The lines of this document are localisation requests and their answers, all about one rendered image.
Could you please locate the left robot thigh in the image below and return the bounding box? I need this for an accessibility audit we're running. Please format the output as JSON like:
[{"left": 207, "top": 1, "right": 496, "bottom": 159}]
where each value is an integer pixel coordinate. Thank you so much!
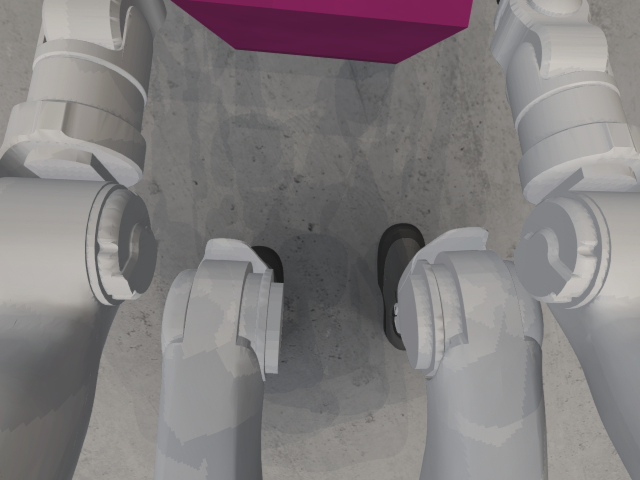
[{"left": 153, "top": 259, "right": 284, "bottom": 480}]

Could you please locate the carton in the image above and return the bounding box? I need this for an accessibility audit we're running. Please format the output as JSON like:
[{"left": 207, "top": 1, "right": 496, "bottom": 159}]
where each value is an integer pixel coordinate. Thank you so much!
[{"left": 171, "top": 0, "right": 473, "bottom": 64}]

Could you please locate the robot right upper arm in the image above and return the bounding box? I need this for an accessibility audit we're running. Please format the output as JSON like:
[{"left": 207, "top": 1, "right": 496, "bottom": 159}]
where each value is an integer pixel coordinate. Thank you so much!
[{"left": 513, "top": 190, "right": 640, "bottom": 480}]

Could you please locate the right robot forearm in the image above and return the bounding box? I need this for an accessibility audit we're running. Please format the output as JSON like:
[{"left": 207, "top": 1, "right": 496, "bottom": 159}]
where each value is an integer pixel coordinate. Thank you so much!
[{"left": 490, "top": 0, "right": 640, "bottom": 205}]

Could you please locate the left robot forearm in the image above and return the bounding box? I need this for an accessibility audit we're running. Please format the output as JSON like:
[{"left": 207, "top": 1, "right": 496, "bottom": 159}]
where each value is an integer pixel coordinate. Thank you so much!
[{"left": 0, "top": 0, "right": 167, "bottom": 188}]

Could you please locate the robot left foot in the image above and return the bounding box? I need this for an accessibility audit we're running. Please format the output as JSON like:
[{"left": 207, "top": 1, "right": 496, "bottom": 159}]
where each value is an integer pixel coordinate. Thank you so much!
[{"left": 251, "top": 246, "right": 284, "bottom": 283}]

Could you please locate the robot left upper arm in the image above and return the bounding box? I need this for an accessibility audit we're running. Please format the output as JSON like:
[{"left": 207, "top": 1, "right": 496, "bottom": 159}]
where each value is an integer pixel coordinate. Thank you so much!
[{"left": 0, "top": 177, "right": 158, "bottom": 480}]

